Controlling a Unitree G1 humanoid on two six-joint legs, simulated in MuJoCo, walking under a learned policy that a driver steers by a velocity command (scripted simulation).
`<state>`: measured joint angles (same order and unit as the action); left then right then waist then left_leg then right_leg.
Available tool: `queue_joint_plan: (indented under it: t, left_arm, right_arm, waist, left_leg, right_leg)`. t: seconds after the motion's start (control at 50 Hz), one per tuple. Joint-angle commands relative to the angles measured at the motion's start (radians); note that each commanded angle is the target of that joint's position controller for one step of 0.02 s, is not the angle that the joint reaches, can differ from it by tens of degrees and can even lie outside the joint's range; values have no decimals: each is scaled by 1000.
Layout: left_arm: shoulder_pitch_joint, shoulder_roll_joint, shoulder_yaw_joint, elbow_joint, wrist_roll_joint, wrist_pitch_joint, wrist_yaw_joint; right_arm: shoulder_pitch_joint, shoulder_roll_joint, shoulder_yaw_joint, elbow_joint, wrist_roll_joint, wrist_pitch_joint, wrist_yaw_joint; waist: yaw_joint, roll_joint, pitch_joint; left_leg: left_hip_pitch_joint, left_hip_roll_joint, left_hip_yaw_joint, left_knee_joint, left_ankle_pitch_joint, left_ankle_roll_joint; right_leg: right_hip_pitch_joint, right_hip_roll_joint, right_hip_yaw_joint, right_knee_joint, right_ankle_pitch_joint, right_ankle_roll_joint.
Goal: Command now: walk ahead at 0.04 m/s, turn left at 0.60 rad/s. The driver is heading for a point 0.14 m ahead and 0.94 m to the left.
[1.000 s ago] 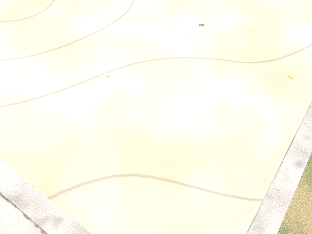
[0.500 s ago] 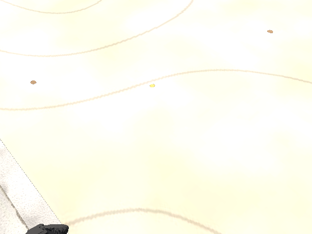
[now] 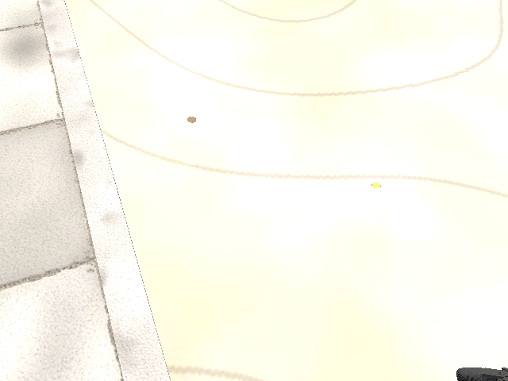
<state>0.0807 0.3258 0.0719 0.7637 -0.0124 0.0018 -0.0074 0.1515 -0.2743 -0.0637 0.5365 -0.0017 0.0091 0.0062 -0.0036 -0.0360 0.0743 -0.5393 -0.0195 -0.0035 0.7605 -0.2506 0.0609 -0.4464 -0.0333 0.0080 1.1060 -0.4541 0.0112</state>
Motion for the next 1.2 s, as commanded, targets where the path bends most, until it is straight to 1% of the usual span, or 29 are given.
queue_joint_plan:
  t: [0.02, 0.1, 0.16, 0.2, 0.24, 0.26, 0.28, 0.3, 0.32, 0.34, 0.36, 0.4, 0.46, 0.62, 0.64, 0.68, 0.7, 0.72, 0.74, 0.76, 0.78, 0.8, 0.84, 0.86, 0.92, 0.96, 1.04, 1.1, 1.2]
  left_arm:
    - [46, 71, 19, -53, 16, 13, 8]
    - [9, 14, -4, -69, 17, 16, -8]
    - [7, 26, -2, -84, -1, 8, -27]
    - [41, 27, 3, -82, -13, 2, -38]
    - [166, 15, 16, -35, -5, -2, -37]
    - [281, 41, 28, 3, 16, -5, -32]
    - [307, 79, 19, -6, 29, -16, -23]
    - [258, 205, 53, -15, 54, -31, -21]
    - [163, 161, 52, -30, 27, -46, -6]
    - [132, 83, 29, -32, 14, -51, 9]
    - [123, 44, 13, -39, 18, -54, 15]
    - [142, 38, 8, -24, 25, -64, 21]
    - [246, 27, 9, 12, 33, -71, 26]
    - [382, 81, 14, 70, 10, -35, 40]
    - [372, 92, 15, 72, 4, -31, 38]
    - [349, 132, 21, 71, -2, -28, 36]
    - [350, 151, 22, 80, -2, -29, 37]
    - [338, 156, 19, 79, -7, -37, 37]
    - [301, 142, 12, 35, 1, -61, 37]
    - [332, -8, -30, -58, 31, -99, 14]
    - [174, 124, 9, -58, -5, -135, 3]
    - [120, 106, 13, -99, -34, -143, 3]
    - [116, 54, 6, -92, 13, -140, 19]
    - [169, 61, 11, -88, 10, -126, 16]
    - [147, 53, 16, -75, 22, -99, 11]
    - [56, 33, 9, -104, 33, -97, 11]
    - [-96, -4, -4, -134, 31, -113, -11]
    - [-167, -17, -9, -161, 32, -123, -39]
    - [-152, 18, 3, -169, 30, -121, -50]
  right_arm:
    - [-64, -148, -58, -75, 11, -11, -10]
    - [-26, -144, -68, -59, 4, 9, -48]
    - [8, -160, -74, -45, 5, 13, -63]
    - [9, -157, -71, -37, 0, 10, -67]
    - [20, -101, -56, -18, -1, 11, -73]
    - [48, -25, -38, 2, 6, 12, -71]
    - [106, 53, -12, 14, 4, 4, -63]
    - [96, -24, -24, -86, 41, -15, -47]
    - [22, -99, -37, -80, 59, -23, -54]
    - [1, -138, -51, -60, 40, -18, -60]
    - [27, -125, -51, -30, 18, -10, -63]
    - [50, -101, -47, -18, 5, -7, -57]
    - [33, -36, -23, -28, 20, -12, -44]
    - [-209, 60, 37, -120, 27, -34, 21]
    - [-206, 57, 37, -123, 28, -36, 30]
    - [-147, 13, 19, -111, 24, -36, 38]
    - [-57, -27, -4, -93, 30, -33, 39]
    - [126, -88, -39, -45, 42, -29, 34]
    - [302, -182, -80, -7, 47, -19, 16]
    - [280, -312, -93, -2, 43, -31, 5]
    - [320, -216, -65, 1, 25, -49, 7]
    - [268, -173, -44, 24, 9, -65, 10]
    - [156, -113, -29, 32, 12, -80, 16]
    - [112, -98, -25, 21, 0, -86, 14]
    - [107, -93, -25, 44, 18, -102, -1]
    - [155, -130, -35, 74, 21, -103, -17]
    - [215, -123, -34, 119, 22, -88, -37]
    - [266, -120, -37, 155, 27, -76, -49]
    - [280, -120, -41, 171, 24, -41, -69]
  waist:
    - [49, 139, -163]
    - [20, 142, -202]
    - [5, 172, -231]
    - [25, 181, -210]
    - [85, 138, -174]
    - [118, -12, -161]
    - [73, -88, -113]
    - [-6, -211, -84]
    - [6, -201, 34]
    - [11, -140, 69]
    - [1, -92, 57]
    - [-2, -83, 60]
    - [30, -74, 22]
    - [131, -84, 32]
    - [115, -95, 29]
    - [52, -149, -42]
    - [-18, -163, -122]
    - [-124, -149, -228]
    - [-215, -63, -306]
    - [-83, 303, -459]
    - [-170, 133, -457]
    - [-119, 139, -275]
    - [-25, 46, -119]
    - [32, 127, -114]
    - [50, 88, -91]
    - [33, 77, -64]
    - [-19, 96, -56]
    - [-53, 102, -71]
    - [-52, 121, -79]
  left_leg:
    - [129, 151, -285, -331, 141, 131]
    - [118, 131, -296, -287, 122, 161]
    - [64, 134, -387, -278, -229, 172]
    - [-8, 123, -425, -249, -364, 154]
    - [-159, 37, -350, -97, -417, 87]
    - [-322, -85, -194, 273, -411, 7]
    - [-468, -115, -161, 653, -391, -27]
    - [-603, -27, -179, 692, -302, -28]
    - [-681, 23, -206, 738, -189, -41]
    - [-696, 24, -210, 775, -110, -54]
    - [-641, 32, -196, 809, -73, -67]
    - [-552, 32, -169, 820, -2, -82]
    - [-536, 52, -133, 775, 63, -99]
    - [-469, 102, 63, 330, -43, -56]
    - [-407, 90, 91, 276, -83, -36]
    - [-138, -1, 180, 171, -157, 17]
    - [43, -61, 206, 109, -144, 51]
    - [331, -105, 184, -8, -47, 95]
    - [673, -6, -56, -88, -21, 150]
    - [882, 308, -796, -310, -344, 344]
    - [837, 328, -901, -442, -361, 310]
    - [701, 325, -747, -443, -220, 278]
    - [436, 225, -487, -450, 42, 226]
    - [345, 200, -424, -461, 125, 231]
    - [292, 145, -306, -528, 249, 219]
    - [291, 133, -274, -542, 340, 218]
    - [307, 68, -189, -483, 390, 147]
    - [296, 83, -203, -411, 372, 103]
    - [449, 107, -306, -169, 459, 90]
  right_leg:
    - [-36, 1, 18, -63, 70, 16]
    - [36, 42, 35, -283, 163, 55]
    - [96, 57, 53, -379, 175, 43]
    - [179, 42, 63, -467, 185, 17]
    - [398, 22, 30, -655, 260, -20]
    - [525, -88, 144, -712, 134, -39]
    - [485, -257, 346, -688, 91, -73]
    - [408, -438, 709, -892, -314, -243]
    - [358, -417, 720, -963, -465, -254]
    - [350, -360, 603, -937, -380, -204]
    - [314, -308, 494, -923, -268, -168]
    - [247, -243, 317, -933, -58, -150]
    - [309, -206, 146, -928, 139, -157]
    - [510, -290, -29, -944, 446, -170]
    - [509, -293, -60, -931, 533, -163]
    - [474, -279, -146, -814, 1030, -144]
    - [472, -280, -180, -666, 1323, -130]
    - [395, -255, -203, -462, 1404, -100]
    - [109, -214, -184, -160, 994, -44]
    - [-266, 1, -46, 181, -28, 12]
    - [-340, 16, 145, 270, 9, -7]
    - [-410, -10, 114, 259, 83, -21]
    - [-313, -77, 83, 138, 183, -28]
    - [-236, -96, 101, 108, 205, -23]
    - [-196, -82, 63, -19, 251, 7]
    - [-230, -55, 45, -131, 345, 31]
    - [-170, 16, 23, -444, 606, 34]
    - [-64, 45, 21, -559, 776, 3]
    - [-47, 62, 6, -688, 579, -17]
